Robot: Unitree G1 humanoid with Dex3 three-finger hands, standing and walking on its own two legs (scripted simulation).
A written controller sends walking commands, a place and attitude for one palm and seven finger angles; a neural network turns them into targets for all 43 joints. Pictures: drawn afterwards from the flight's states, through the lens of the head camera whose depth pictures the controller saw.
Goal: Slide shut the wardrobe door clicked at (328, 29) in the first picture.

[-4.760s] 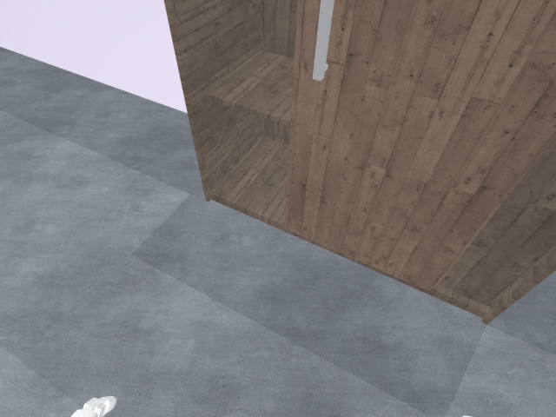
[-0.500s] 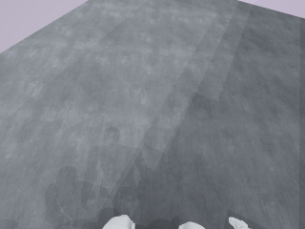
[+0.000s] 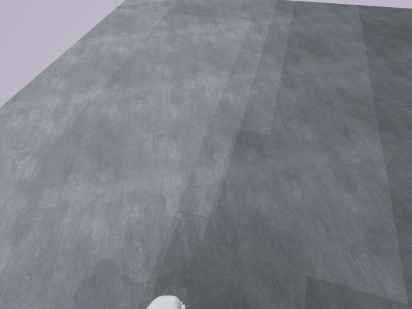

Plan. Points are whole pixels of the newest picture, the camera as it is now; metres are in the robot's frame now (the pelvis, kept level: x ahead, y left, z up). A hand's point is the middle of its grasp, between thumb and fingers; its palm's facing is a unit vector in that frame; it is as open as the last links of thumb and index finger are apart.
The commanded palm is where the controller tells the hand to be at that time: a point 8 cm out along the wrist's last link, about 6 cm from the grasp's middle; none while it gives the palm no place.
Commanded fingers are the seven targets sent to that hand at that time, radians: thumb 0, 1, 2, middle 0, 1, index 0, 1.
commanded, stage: turn to face it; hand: right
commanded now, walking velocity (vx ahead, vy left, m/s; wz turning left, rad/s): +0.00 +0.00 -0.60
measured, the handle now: out of the picture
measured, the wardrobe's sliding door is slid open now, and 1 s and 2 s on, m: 0.41 0.41 0.41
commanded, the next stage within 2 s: none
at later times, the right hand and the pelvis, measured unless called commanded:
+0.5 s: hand out of the picture -0.02 -0.15 -0.15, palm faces +0.32 +0.91 -0.27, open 7.4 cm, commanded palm none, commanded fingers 0.00 -0.90 -0.90 0.20 0.30 0.20 0.30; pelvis -0.05 +0.06 +0.00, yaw -19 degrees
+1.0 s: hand out of the picture -0.15 -0.22 -0.17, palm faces +0.60 +0.75 -0.26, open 7.4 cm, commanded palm none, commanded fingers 0.00 -0.90 -0.90 0.20 0.30 0.20 0.30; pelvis -0.09 +0.01 +0.00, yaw -36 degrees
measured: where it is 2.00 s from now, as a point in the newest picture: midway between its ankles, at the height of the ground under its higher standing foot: outside the picture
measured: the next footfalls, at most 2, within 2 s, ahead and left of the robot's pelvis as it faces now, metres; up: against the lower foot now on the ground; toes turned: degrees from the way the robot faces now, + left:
left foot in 0.30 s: +0.01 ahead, +0.16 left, +0.00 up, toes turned -9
right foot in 0.74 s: -0.09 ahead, -0.09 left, +0.00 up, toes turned -34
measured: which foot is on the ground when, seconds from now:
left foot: up 0.00-0.28, down 0.30-0.74, up 0.76-1.00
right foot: down 0.00-0.30, up 0.32-0.72, down 0.74-1.00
